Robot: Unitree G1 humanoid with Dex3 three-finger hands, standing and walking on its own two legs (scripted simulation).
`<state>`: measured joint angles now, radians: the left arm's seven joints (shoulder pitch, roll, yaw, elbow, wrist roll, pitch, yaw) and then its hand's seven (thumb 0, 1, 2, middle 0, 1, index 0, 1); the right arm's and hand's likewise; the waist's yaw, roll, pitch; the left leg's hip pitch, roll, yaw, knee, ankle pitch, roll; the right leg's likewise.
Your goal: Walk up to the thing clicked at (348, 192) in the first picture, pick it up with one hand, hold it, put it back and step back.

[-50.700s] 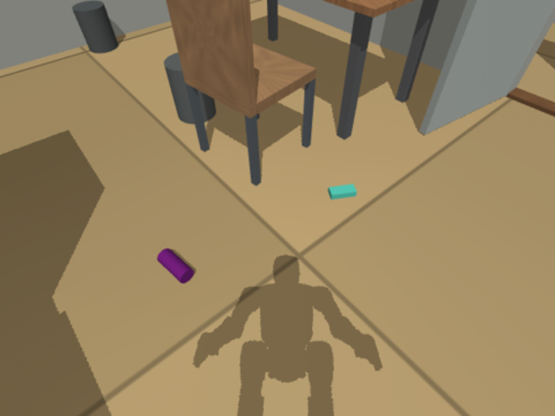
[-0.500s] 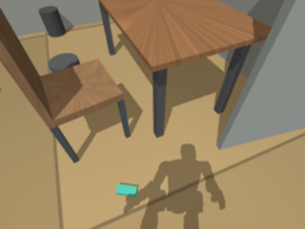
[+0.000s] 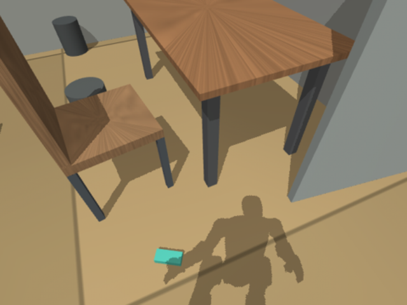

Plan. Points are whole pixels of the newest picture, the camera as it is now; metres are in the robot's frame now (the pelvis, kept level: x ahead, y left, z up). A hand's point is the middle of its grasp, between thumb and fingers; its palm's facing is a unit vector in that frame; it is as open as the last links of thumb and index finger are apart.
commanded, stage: stand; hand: left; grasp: from above
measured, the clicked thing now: (168, 257) +0.47 +0.22 -0.76
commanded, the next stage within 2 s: step back in 1.46 s
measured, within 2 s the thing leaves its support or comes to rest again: neither
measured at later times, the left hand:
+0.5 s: hand out of the picture +0.07 +0.24 -0.16, palm faces +0.02 -0.94 -0.33, open 7.3 cm
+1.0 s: hand out of the picture +0.08 +0.24 -0.15, palm faces +0.02 -0.94 -0.34, open 7.3 cm
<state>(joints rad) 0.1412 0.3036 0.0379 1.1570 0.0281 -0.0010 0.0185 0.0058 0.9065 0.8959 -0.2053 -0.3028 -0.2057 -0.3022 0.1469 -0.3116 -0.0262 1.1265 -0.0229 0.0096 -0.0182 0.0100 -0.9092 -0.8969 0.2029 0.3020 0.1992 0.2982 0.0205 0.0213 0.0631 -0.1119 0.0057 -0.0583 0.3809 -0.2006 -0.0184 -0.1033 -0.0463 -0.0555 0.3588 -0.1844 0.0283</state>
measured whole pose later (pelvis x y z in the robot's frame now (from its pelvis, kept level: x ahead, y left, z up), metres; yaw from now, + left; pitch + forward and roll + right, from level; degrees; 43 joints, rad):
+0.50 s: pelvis +0.01 +0.00 +0.00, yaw +0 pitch -3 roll +0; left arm 0.11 0.31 0.04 1.16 0.02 0.00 0.00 0.01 0.91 0.90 -0.21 -0.30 -0.21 -0.30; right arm 0.13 -0.32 -0.01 1.14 -0.02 0.00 -0.01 0.01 -0.91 -0.90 0.20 0.30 0.20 0.30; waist 0.01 0.02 0.06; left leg -0.11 0.01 -0.05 0.35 -0.19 -0.02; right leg -0.10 -0.04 -0.05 0.34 -0.18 0.02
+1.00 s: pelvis +0.01 -0.01 +0.00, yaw +0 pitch -3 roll +0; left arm 0.10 0.32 0.03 1.15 0.02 -0.01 0.00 0.01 0.91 0.90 -0.21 -0.30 -0.21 -0.30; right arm 0.11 -0.34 -0.01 1.13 -0.02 0.00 -0.01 0.01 -0.91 -0.90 0.20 0.30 0.20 0.30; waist 0.01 0.02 0.05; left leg -0.10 0.02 -0.06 0.34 -0.19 -0.03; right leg -0.10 -0.03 -0.05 0.33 -0.18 0.02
